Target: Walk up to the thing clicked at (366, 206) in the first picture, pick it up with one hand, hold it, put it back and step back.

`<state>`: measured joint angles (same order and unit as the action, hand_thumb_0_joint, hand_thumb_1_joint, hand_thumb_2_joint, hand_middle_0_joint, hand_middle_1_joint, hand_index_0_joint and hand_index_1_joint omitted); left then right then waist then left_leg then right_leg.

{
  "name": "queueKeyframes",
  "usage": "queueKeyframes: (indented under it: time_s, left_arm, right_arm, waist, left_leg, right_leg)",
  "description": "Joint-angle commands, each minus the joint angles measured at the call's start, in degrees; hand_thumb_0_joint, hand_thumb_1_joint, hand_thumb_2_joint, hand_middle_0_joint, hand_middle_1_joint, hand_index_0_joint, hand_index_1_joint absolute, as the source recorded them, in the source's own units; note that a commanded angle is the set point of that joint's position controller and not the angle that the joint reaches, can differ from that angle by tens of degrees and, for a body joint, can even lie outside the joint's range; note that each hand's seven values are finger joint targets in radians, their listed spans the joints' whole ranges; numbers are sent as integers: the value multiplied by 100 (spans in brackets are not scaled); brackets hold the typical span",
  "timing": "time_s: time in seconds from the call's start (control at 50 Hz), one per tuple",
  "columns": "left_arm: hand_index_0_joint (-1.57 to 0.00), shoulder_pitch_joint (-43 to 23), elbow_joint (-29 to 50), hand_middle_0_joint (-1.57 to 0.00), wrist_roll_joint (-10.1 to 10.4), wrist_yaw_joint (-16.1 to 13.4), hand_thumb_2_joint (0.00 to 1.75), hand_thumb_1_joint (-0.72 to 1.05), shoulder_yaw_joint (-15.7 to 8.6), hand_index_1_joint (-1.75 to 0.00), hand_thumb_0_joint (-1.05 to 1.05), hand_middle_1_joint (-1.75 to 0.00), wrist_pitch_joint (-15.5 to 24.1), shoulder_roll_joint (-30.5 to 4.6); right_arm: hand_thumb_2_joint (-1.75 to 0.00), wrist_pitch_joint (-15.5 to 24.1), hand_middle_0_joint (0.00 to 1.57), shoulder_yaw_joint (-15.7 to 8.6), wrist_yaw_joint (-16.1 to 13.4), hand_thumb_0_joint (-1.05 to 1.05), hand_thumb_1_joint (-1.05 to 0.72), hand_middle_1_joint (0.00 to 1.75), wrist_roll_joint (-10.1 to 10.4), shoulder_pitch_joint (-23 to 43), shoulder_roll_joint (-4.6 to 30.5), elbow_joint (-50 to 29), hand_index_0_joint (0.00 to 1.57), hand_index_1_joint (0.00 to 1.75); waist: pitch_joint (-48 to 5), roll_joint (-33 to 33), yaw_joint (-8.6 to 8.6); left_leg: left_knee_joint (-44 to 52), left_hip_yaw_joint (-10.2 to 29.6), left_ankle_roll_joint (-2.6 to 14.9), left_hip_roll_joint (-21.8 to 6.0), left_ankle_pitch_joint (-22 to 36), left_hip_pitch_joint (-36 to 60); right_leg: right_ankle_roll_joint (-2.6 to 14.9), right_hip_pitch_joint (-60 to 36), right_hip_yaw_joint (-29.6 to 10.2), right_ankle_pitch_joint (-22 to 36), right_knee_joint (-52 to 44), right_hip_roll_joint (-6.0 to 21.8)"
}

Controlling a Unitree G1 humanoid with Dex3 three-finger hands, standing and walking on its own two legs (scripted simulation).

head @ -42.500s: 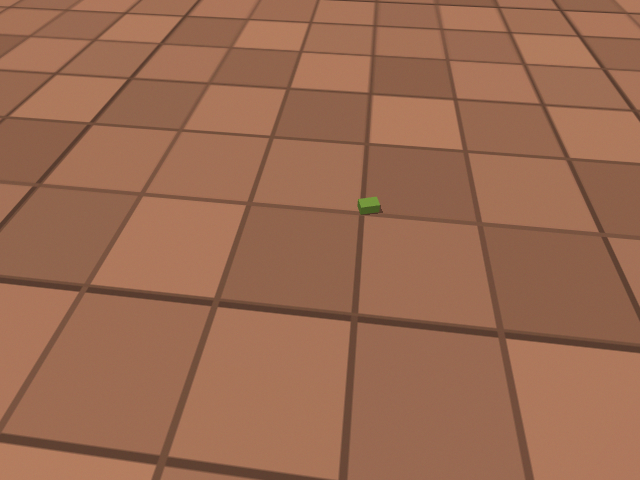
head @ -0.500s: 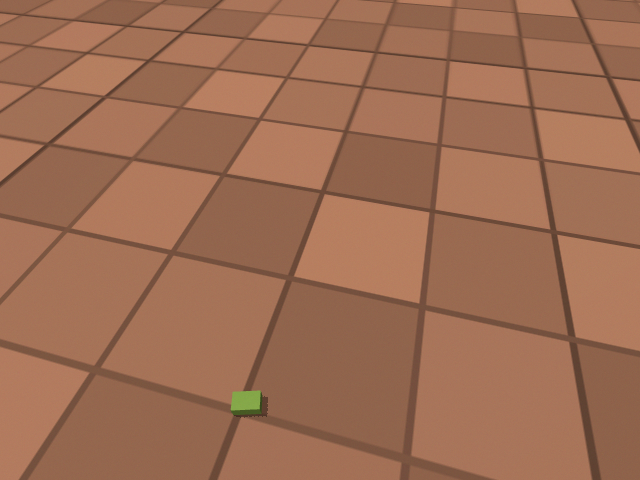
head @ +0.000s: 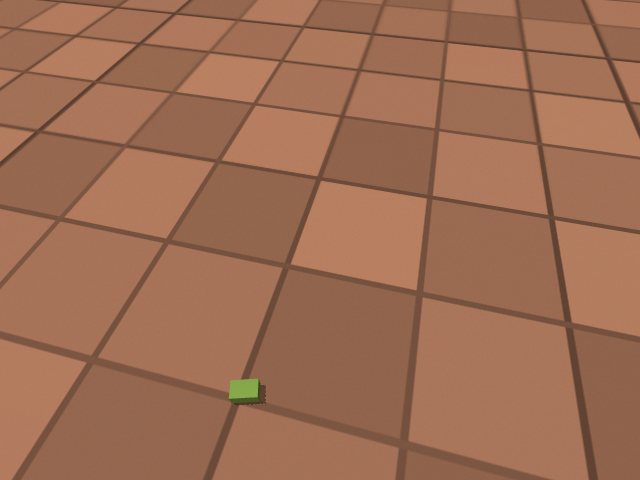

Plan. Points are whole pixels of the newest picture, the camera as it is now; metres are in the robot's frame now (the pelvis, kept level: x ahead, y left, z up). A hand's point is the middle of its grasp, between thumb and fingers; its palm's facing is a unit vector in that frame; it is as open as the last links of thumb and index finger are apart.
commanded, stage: step back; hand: left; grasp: from above
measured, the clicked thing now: (245, 390) +0.46 +0.24 -0.76
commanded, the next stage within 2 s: none
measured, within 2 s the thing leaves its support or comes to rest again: neither
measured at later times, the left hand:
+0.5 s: hand out of the picture +0.06 +0.30 -0.18, palm faces -0.10 -0.92 -0.37, open 7.3 cm
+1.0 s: hand out of the picture -0.04 +0.30 -0.16, palm faces -0.04 -0.92 -0.40, open 7.4 cm
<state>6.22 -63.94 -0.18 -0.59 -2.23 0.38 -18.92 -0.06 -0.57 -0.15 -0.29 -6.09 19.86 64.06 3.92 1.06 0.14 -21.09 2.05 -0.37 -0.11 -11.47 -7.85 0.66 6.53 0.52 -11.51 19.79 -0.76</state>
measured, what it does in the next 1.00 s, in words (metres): walks backwards: right foot, then left foot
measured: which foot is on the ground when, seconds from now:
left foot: down 0.00-0.66, up 0.68-0.98, down 1.00-1.00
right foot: down 0.00-0.22, up 0.24-0.62, down 0.64-1.00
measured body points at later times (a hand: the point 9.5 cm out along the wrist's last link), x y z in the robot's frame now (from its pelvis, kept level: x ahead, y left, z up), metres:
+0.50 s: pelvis -0.07 +0.05 -0.01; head +0.01 +0.06 +0.43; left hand +0.07 +0.35 -0.15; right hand +0.00 -0.27 -0.13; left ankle -0.04 +0.13 -0.75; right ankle -0.12 -0.10 -0.68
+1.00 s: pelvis -0.19 +0.05 -0.03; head -0.13 +0.05 +0.42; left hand -0.04 +0.35 -0.13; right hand -0.12 -0.28 -0.14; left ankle -0.21 +0.16 -0.75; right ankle -0.12 -0.09 -0.75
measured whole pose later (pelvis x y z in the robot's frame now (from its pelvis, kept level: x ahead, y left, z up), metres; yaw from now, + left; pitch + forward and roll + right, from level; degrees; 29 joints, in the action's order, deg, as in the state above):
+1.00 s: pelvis -0.19 +0.05 -0.03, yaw -1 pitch -2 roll +0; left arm 5.2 -43.5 -1.5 -1.0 -3.9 -2.7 -21.4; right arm -1.6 -3.0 -1.3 -0.3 -10.2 23.3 51.4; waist 10.7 -0.5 0.4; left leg -35.8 3.3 -0.3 2.5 -21.1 -13.1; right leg -0.4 22.3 -0.7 -12.6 36.8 1.3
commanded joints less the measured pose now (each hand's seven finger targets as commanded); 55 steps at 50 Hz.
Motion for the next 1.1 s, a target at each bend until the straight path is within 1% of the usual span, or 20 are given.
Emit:
queueKeyframes:
  time_s: [0.0, 0.08, 0.12, 0.16, 0.2, 0.22, 0.24, 0.36, 0.52, 0.6, 0.62, 0.66, 0.68, 0.76, 0.92, 0.96, 0.98, 1.02, 1.04, 1.08]
  left_arm:
    - [-20, -60, 653, -20, 54, -125, 90, 90, -404, -30, 0, -30, 62, -1675]
    - [-20, -457, 1129, -20, -54, -150, 90, 90, -456, -30, 0, -30, -16, -1786]
    - [-20, -692, 1352, -20, -107, -131, 90, 90, -452, -30, 0, -30, -58, -1760]
    - [-20, -735, 1443, -20, -63, -111, 90, 90, -393, -30, 0, -30, -130, -1613]
    - [-20, -571, 1523, -20, 15, -134, 90, 90, -306, -30, 0, -30, -212, -1240]
    - [-20, -398, 1513, -20, -24, -167, 90, 90, -330, -30, 0, -30, -284, -1218]
    - [-20, -165, 1511, -20, -25, -184, 90, 90, -304, -30, 0, -30, -318, -1198]
    - [-20, 199, 1558, -20, -31, -164, 90, 90, -376, -30, 0, -30, -312, -1338]
    - [-20, 212, 1844, -20, -85, -101, 90, 90, -447, -30, 0, -30, -195, -1261]
    - [-20, 856, 1563, -20, -159, -87, 90, 90, -513, -30, 0, -30, -106, -1244]
    - [-20, 861, 1604, -20, -205, -94, 90, 90, -561, -30, 0, -30, -76, -1481]
    - [-20, 308, 1896, -20, -181, -61, 90, 90, -697, -30, 0, -30, -78, -2224]
    - [-20, 17, 2073, -20, -200, -81, 90, 90, -695, -30, 0, -30, -50, -2187]
    - [-20, -291, 2218, -20, -154, -122, 90, 90, -575, -30, 0, -30, -68, -1454]
    - [-20, 235, 2350, -20, -130, -123, 90, 90, -554, -30, 0, -30, -228, -1519]
    - [-20, 128, 2395, -20, -60, -69, 90, 90, -497, -30, 0, -30, -309, -1555]
    - [-20, 214, 2436, -20, -47, -50, 90, 90, -456, -30, 0, -30, -341, -1349]
    - [-20, -179, 2493, -20, -100, -138, 90, 90, -546, -30, 0, -30, -336, -1412]
    - [-20, -290, 2457, -20, -133, -164, 90, 90, -576, -30, 0, -30, -329, -1520]
    - [-20, 162, 2210, -20, -34, -101, 90, 90, -571, -30, 0, -30, -329, -1395]
  right_arm:
    - [-90, -27, 20, -303, -54, 0, -90, 30, 29, 69, 1197, -548, 20, 30]
    - [-90, -156, 20, -404, -29, 0, -90, 30, -8, -277, 1145, -725, 20, 30]
    - [-90, -182, 20, -445, 11, 0, -90, 30, -17, -559, 1174, -798, 20, 30]
    - [-90, -117, 20, -490, 13, 0, -90, 30, -24, -544, 1268, -850, 20, 30]
    - [-90, -65, 20, -638, -9, 0, -90, 30, -92, -276, 1837, -1057, 20, 30]
    - [-90, -26, 20, -646, -33, 0, -90, 30, -176, -412, 1810, -1085, 20, 30]
    - [-90, -6, 20, -630, -69, 0, -90, 30, -184, -361, 1784, -1090, 20, 30]
    - [-90, 10, 20, -583, -208, 0, -90, 30, -115, 6, 1512, -1541, 20, 30]
    - [-90, -33, 20, -640, -190, 0, -90, 30, -90, -357, 1616, -1734, 20, 30]
    - [-90, -123, 20, -586, -125, 0, -90, 30, -4, 108, 1592, -1877, 20, 30]
    - [-90, -128, 20, -547, -112, 0, -90, 30, 42, 86, 1450, -1893, 20, 30]
    - [-90, -201, 20, -517, -153, 0, -90, 30, 45, 141, 1208, -1901, 20, 30]
    - [-90, -227, 20, -595, -183, 0, -90, 30, -6, -4, 1359, -1803, 20, 30]
    - [-90, -184, 20, -485, -158, 0, -90, 30, 93, -497, 1284, -1524, 20, 30]
    - [-90, -27, 20, -461, -172, 0, -90, 30, -27, -716, 1194, -1658, 20, 30]
    - [-90, 12, 20, -544, -146, 0, -90, 30, -107, -905, 1211, -1548, 20, 30]
    - [-90, 27, 20, -621, -147, 0, -90, 30, -208, -826, 1463, -1608, 20, 30]
    - [-90, 4, 20, -786, -90, 0, -90, 30, -219, -501, 2367, -1795, 20, 30]
    - [-90, 43, 20, -787, -122, 0, -90, 30, -202, -285, 2296, -1821, 20, 30]
    - [-90, 62, 20, -596, -131, 0, -90, 30, -242, 201, 1752, -1902, 20, 30]
  waist:
    - [-532, -519, 21]
    - [-818, -1086, 89]
    - [-804, -1173, 239]
    - [-721, -611, 245]
    - [-513, 831, 179]
    - [-544, 836, 165]
    - [-480, 518, 60]
    - [-741, 638, -66]
    - [-795, 712, 199]
    - [-962, 529, -167]
    - [-983, 12, -147]
    - [-444, -1646, -256]
    - [-90, -1452, -162]
    - [-158, -884, 96]
    - [-985, -1336, -119]
    - [-884, -1011, 26]
    - [-846, -469, -38]
    - [-448, 1164, 292]
    - [-223, 1090, 271]
    - [-147, 586, -140]
  left_leg:
    - [-1148, 124, 215, -171, 1386, -216]
    - [-2378, 33, 219, 213, -1183, -490]
    - [-2219, 162, 324, 90, -1431, -387]
    - [-1350, 227, 373, -164, 1017, -248]
    - [-48, 1772, 996, -1438, 3328, -1]
    - [2, 2097, 1348, -1799, 3563, 84]
    - [-217, 1845, 1437, -1835, 4158, 104]
    - [-635, 1133, 1329, -1393, 3641, 706]
    - [-876, 1059, 1388, -1404, 3001, 770]
    - [-1409, 805, 936, -1118, 1742, -360]
    - [-1686, 608, 639, -787, 877, -951]
    - [-3951, 177, 90, 651, -2462, -1637]
    - [-4730, 619, 11, 490, -2580, -1324]
    - [-4860, 726, -38, 854, -1777, -1842]
    - [-1058, 56, 16, 127, -1282, -1267]
    - [74, -56, 89, 166, 314, -349]
    - [114, 809, 263, -435, 572, 93]
    - [375, 2813, 1631, -2344, 1405, -779]
    - [448, 2999, 1863, -2472, 1296, -1247]
    - [160, 1457, 1345, -1538, 1754, -997]
  right_leg:
    - [652, 57, -1099, 2808, 107, 1195]
    - [1325, 369, -1587, 2799, 208, 1961]
    - [1211, 663, -1395, 2451, 480, 1919]
    - [741, 798, -809, 1971, 1251, 1247]
    - [108, 1531, -222, -164, 2871, -355]
    - [139, 1777, -701, -2365, 3655, -512]
    - [139, 1895, -933, -2575, 4206, -519]
    - [-27, 2323, -1149, -1768, 4878, -513]
    - [-146, 1669, -527, -1630, 2588, -121]
    - [111, 181, -333, 63, 548, -94]
    - [314, -138, -1031, 834, 525, 341]
    - [1808, 1002, -3245, 1370, -157, 2302]
    - [1944, 1737, -3454, 1400, -200, 2434]
    - [1096, 809, -1501, 2142, 358, 1203]
    - [1028, -732, -1443, 2604, 1273, 1281]
    - [653, 111, -1186, 1894, 1641, 960]
    - [390, 957, -1056, 800, 1923, 617]
    - [-18, 1868, -863, -2604, 3986, -488]
    - [-11, 1722, -1227, -2507, 4771, -372]
    - [62, 1911, -1363, -1877, 5307, -615]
